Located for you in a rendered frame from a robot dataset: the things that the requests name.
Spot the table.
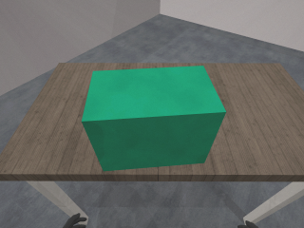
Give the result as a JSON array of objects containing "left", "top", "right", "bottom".
[{"left": 0, "top": 63, "right": 304, "bottom": 225}]

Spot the carton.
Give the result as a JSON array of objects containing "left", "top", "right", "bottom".
[{"left": 82, "top": 66, "right": 226, "bottom": 171}]

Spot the robot left hand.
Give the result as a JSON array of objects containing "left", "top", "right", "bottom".
[{"left": 63, "top": 213, "right": 87, "bottom": 228}]

